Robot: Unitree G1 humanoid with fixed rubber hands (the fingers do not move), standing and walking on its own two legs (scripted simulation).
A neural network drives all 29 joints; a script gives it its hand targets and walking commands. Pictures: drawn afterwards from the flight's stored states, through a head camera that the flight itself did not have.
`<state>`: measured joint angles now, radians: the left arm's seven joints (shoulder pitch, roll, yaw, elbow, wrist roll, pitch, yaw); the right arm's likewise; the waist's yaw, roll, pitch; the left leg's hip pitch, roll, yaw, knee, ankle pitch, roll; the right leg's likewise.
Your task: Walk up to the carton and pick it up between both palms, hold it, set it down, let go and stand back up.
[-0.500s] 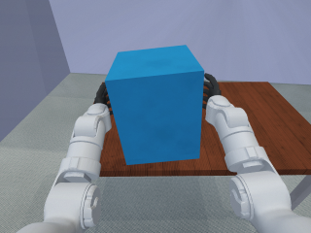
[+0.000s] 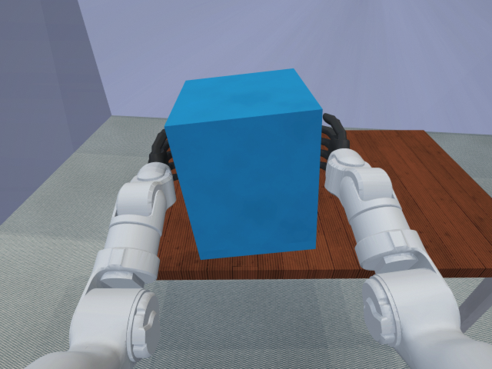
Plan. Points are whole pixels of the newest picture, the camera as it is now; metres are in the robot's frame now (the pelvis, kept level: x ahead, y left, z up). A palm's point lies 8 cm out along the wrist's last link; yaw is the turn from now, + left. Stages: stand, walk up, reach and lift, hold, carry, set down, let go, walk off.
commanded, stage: set down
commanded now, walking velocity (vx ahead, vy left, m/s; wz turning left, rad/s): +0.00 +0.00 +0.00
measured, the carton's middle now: (248, 161) +0.42 +0.01 +0.18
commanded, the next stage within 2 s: none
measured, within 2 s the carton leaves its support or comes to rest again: neither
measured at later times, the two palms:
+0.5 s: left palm (168, 176) +0.42 +0.16 +0.14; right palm (324, 167) +0.43 -0.13 +0.16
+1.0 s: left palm (173, 180) +0.43 +0.16 +0.12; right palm (324, 168) +0.44 -0.13 +0.15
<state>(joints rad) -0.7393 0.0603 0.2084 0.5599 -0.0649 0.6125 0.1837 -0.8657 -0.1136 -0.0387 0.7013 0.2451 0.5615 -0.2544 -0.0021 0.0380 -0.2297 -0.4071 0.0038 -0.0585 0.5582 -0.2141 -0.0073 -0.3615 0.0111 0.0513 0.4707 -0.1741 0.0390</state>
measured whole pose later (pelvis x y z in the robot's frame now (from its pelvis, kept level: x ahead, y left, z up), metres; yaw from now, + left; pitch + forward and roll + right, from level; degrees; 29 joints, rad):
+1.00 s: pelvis +0.03 +0.00 +0.00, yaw +0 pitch +6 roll -2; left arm -0.80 0.03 0.30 0.90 0.09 0.17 0.13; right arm -0.87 -0.04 -0.24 0.96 -0.01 0.13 -0.14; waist 0.00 0.01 -0.14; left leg -0.39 0.00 -0.06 0.53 -0.23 -0.01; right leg -0.35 0.01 0.05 0.43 -0.19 0.04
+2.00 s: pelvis +0.05 +0.00 +0.00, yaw +0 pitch +7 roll -2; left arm -0.84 0.02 0.43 1.16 0.09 -0.07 0.08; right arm -0.83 0.06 -0.52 0.99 -0.37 -0.03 -0.07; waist 0.00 0.01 -0.10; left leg -0.39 0.00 -0.06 0.53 -0.26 -0.01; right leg -0.35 0.01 0.05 0.43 -0.22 0.04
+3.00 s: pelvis +0.06 +0.00 +0.00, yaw +0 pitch +9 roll -2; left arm -0.84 0.02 0.53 1.22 0.19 -0.19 0.04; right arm -0.79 0.12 -0.68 0.99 -0.55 -0.17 -0.04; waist 0.00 0.00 -0.05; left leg -0.39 0.00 -0.05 0.53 -0.28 -0.01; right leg -0.35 0.01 0.05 0.43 -0.24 0.04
